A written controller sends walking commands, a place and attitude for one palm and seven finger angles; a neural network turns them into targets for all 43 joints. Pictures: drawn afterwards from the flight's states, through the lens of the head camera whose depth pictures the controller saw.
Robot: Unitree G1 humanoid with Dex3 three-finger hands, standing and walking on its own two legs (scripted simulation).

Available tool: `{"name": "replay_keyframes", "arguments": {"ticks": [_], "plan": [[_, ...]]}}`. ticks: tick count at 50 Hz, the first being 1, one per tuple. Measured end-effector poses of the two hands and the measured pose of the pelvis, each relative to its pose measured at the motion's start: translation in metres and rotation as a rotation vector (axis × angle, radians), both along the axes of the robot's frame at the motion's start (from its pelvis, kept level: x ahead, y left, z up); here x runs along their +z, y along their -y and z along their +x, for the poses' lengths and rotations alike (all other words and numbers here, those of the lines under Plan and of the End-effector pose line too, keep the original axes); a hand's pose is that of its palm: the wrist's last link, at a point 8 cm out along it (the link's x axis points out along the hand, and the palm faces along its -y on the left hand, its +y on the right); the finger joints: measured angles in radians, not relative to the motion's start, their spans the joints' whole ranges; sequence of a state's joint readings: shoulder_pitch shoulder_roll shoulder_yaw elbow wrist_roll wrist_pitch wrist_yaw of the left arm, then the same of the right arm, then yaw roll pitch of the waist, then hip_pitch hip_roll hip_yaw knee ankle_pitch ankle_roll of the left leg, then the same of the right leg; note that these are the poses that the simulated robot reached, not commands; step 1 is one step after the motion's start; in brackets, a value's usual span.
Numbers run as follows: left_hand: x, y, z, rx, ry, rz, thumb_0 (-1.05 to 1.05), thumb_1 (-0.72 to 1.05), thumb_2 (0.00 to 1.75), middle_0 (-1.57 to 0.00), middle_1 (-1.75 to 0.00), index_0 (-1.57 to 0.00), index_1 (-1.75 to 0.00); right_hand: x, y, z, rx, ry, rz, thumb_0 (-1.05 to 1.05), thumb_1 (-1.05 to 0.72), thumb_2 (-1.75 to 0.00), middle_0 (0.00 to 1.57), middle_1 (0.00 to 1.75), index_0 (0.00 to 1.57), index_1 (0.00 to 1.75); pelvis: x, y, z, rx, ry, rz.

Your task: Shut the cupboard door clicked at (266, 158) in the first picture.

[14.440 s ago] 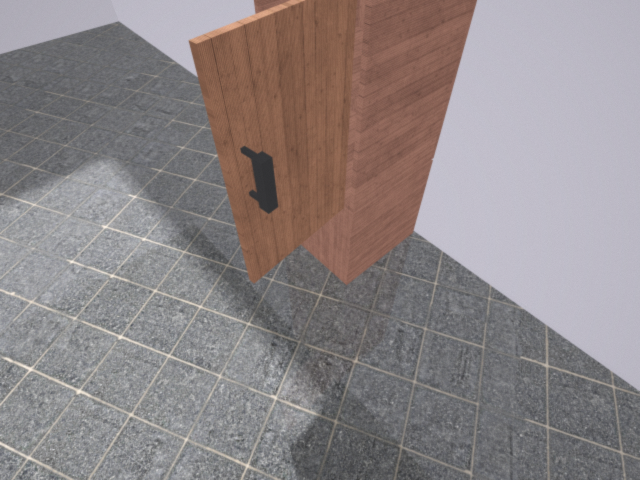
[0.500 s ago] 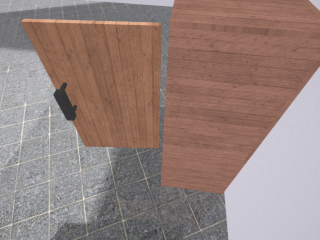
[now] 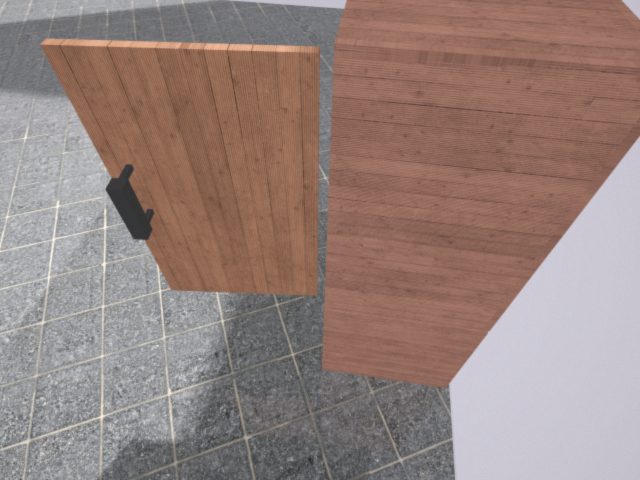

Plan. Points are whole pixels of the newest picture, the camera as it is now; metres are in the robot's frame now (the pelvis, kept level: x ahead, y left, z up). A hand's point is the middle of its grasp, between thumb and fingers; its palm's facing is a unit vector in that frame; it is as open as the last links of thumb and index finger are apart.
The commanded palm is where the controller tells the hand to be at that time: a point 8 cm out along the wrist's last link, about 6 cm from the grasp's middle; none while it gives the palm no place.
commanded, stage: look again from close up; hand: left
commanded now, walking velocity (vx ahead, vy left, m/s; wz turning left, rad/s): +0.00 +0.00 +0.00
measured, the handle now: (135, 201) +0.53 +0.36 -0.01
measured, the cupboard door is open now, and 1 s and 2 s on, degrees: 97 97 97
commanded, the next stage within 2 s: shuffle to correct the standing spot in 0.40 s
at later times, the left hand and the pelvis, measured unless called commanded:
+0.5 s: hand out of the picture +0.01 +0.22 -0.17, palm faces +0.01 -0.98 -0.22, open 7.3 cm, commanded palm none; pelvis -0.01 +0.03 +0.00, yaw +0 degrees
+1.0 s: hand out of the picture +0.05 +0.25 -0.18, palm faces +0.03 -0.98 -0.21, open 7.3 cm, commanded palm none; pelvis +0.03 +0.07 +0.00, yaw +0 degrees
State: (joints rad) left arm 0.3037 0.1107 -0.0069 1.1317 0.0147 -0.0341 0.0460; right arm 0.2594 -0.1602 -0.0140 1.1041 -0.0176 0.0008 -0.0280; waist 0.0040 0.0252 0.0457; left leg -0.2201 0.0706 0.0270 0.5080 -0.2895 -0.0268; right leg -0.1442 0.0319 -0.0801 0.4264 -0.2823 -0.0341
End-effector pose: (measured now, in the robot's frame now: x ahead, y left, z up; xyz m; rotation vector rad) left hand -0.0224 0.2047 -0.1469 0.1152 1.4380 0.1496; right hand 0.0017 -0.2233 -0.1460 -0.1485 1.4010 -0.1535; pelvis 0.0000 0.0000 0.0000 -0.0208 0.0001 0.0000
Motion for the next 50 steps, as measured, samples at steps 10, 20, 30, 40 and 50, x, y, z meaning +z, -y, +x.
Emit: {"name": "replay_keyframes", "arguments": {"ticks": [10, 20, 30, 40, 50], "plan": [[0.000, -0.030, 0.021, -0.023, 0.079, 0.036, 0.01, 0.92, 0.90, -0.20, -0.30, -0.21, -0.30, -0.001, -0.014, 0.009, 0.014, 0.084, -0.005, 0.01, -0.94, -0.90, 0.19, 0.30, 0.20, 0.30, -0.004, -0.015, -0.002, -0.001, 0.018, 0.018], [0.004, -0.054, 0.033, -0.041, 0.115, 0.056, 0.00, 0.91, 0.90, -0.20, -0.30, -0.20, -0.30, 0.003, -0.023, 0.002, 0.029, 0.073, -0.005, 0.01, -0.93, -0.90, 0.20, 0.30, 0.20, 0.30, -0.002, -0.025, -0.008, -0.004, 0.018, 0.022], [0.002, -0.061, 0.024, -0.034, 0.091, 0.051, 0.00, 0.91, 0.90, -0.20, -0.30, -0.20, -0.30, 0.004, -0.027, 0.001, 0.042, 0.059, -0.008, 0.00, -0.91, -0.90, 0.20, 0.30, 0.20, 0.30, -0.001, -0.030, -0.009, -0.002, 0.018, 0.021], [-0.012, -0.075, 0.005, 0.026, 0.012, 0.020, 0.00, 0.91, 0.90, -0.20, -0.30, -0.21, -0.30, 0.004, -0.042, 0.012, 0.055, 0.016, -0.028, 0.00, -0.90, -0.90, 0.19, 0.30, 0.20, 0.30, -0.009, -0.050, 0.010, 0.006, 0.003, 0.017], [0.001, -0.096, 0.065, -0.011, 0.047, 0.044, 0.01, 0.91, 0.90, -0.20, -0.30, -0.20, -0.30, 0.004, -0.070, 0.010, 0.031, -0.028, -0.001, 0.00, -0.90, -0.90, 0.19, 0.30, 0.20, 0.30, -0.003, -0.068, 0.032, 0.003, -0.004, 0.012]]}}
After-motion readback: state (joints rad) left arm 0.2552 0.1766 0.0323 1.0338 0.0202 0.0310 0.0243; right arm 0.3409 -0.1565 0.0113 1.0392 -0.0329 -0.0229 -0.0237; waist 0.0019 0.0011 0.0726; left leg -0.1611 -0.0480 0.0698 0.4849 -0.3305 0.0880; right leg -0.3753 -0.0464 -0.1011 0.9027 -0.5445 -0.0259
